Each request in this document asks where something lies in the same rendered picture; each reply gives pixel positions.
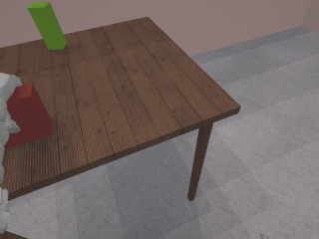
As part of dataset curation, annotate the left robot upper arm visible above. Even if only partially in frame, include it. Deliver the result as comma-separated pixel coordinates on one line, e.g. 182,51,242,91
0,187,10,234

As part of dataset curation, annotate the sponge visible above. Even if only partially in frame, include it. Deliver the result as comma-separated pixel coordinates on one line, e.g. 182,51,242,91
4,84,53,149

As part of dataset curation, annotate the robot left hand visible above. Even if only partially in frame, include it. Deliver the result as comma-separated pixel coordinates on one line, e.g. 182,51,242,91
0,73,22,133

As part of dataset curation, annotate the table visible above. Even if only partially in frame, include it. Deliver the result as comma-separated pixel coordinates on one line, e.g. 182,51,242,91
0,17,241,239

